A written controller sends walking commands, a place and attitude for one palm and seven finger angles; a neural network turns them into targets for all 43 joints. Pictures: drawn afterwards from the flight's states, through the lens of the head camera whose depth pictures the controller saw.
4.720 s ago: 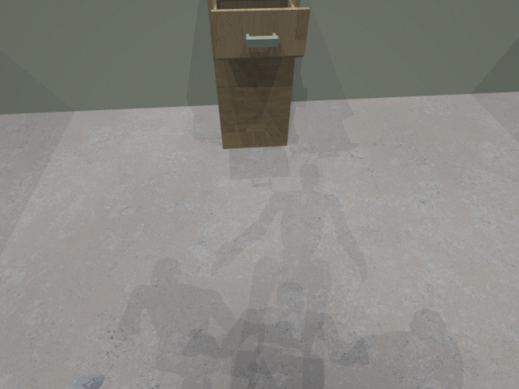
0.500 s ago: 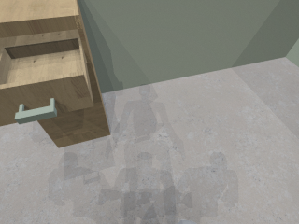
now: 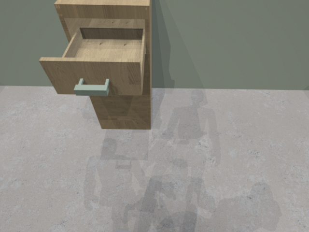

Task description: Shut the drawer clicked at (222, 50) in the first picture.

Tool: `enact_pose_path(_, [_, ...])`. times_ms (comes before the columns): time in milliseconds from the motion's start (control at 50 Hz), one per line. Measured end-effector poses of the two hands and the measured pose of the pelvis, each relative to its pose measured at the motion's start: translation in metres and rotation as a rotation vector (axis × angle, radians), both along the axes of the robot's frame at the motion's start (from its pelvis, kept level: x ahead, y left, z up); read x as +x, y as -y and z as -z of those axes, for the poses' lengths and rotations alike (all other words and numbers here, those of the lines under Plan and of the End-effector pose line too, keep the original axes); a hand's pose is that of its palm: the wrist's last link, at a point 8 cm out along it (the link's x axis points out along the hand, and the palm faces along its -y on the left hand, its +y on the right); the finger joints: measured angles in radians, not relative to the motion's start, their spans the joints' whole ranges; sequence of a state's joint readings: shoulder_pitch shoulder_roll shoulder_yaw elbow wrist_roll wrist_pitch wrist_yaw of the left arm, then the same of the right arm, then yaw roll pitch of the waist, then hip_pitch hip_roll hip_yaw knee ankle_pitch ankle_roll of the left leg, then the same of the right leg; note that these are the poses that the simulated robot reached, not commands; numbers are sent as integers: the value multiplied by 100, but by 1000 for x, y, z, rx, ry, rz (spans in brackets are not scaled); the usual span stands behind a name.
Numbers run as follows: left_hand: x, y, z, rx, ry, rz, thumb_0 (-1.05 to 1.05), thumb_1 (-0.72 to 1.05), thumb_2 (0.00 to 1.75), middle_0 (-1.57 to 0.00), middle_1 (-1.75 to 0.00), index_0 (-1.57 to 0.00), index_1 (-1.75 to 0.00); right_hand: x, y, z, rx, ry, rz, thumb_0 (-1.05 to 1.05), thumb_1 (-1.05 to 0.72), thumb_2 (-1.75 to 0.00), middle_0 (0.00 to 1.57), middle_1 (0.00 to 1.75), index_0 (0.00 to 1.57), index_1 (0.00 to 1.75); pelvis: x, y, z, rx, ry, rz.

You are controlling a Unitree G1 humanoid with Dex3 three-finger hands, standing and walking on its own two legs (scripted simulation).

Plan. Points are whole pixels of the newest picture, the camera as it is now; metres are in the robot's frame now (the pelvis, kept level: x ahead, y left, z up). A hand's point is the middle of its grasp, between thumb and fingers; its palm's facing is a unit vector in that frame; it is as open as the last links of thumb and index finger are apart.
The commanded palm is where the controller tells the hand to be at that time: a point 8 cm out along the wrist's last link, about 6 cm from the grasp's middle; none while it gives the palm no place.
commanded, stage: take the last steps up to it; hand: left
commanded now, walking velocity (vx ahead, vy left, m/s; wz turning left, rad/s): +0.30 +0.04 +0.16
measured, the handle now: (93, 85) +0.55 +0.28 +0.01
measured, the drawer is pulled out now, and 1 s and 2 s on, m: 0.29 0.29 0.29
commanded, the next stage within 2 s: come to a stop and stand still in 1.02 s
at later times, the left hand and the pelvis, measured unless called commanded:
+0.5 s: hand out of the picture +0.12 +0.20 -0.16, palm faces +0.03 -0.98 -0.20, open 7.4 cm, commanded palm none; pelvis +0.06 +0.02 +0.00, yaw +2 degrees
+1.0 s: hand out of the picture +0.10 +0.17 -0.17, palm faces +0.21 -0.97 -0.14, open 7.3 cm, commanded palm none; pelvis +0.19 +0.03 +0.00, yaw +5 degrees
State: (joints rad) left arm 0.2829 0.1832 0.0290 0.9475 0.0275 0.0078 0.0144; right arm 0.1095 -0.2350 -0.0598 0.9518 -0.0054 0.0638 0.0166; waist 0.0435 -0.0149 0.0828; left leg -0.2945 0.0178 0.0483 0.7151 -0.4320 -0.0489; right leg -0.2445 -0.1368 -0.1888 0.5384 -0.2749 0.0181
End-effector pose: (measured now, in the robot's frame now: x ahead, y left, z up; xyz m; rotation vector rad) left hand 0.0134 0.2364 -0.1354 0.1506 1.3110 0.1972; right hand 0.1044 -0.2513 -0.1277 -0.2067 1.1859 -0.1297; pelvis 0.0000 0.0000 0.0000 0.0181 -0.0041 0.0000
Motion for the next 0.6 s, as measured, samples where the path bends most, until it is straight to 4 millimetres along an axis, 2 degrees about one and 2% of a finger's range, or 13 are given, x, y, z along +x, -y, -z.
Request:
enact_pose_path(60, [-23, -20, 16, -14, -46, -50, 1, 90, 90, -21, -30, -21, -30, 12, -20, -3, -26, 44, -43, 1, -90, -90, 20, 29, 19, 30, -2, -14, 8, -16, 4, -18])
enact_pose_path(120, [-35, -35, 18, -16, -94, -62, 1, 91, 90, -20, -30, -20, -30, 12, -37, -11, -29, 66, -65, 1, -90, -90, 20, 29, 20, 30, -2, -23, 4, -23, 16, -15])
enact_pose_path(180, [-32, -45, 12, -23, -90, -61, 1, 91, 90, -20, -30, -20, -30, -1, -50, -16, -23, 54, -58, 1, -90, -90, 20, 29, 20, 30, 2, -29, -3, -34, 21, -28])
enact_pose_path(240, [-20, -50, 5, -25, -58, -54, 1, 91, 90, -20, -30, -20, -30, -19, -56, -15, -17, 16, -29, 0, -91, -90, 20, 29, 20, 30, 7, -34, -8, -34, 20, -38])
enact_pose_path(360, [19, -45, -1, -24, -7, -27, 1, 91, 90, -20, -30, -20, -30, -67, -52, -4, -4, -121, 35, 0, -92, -90, 21, 29, 20, 30, 25, -35, -10, -17, 20, -49])
enact_pose_path(480, [85, -23, -7, -20, 58, 31, 1, 91, 90, -20, -30, -20, -30, -112, -45, 10, 39, -292, 111, 1, -91, -90, 20, 29, 20, 30, 51, -21, -5, 2, 20, -44])
enact_pose_path(540, [122, -7, -7, -10, 111, 57, 1, 91, 90, -20, -30, -20, -30, -122, -39, 19, 65, -368, 137, 1, -91, -90, 20, 29, 20, 30, 70, -8, 2, 9, 21, -42])
enact_pose_path(600, [146, 8, -5, -2, 173, 47, 1, 91, 90, -20, -30, -20, -30, -115, -30, 28, 84, -419, 127, 1, -90, -90, 20, 29, 20, 30, 85, 4, 9, -6, 32, -60])
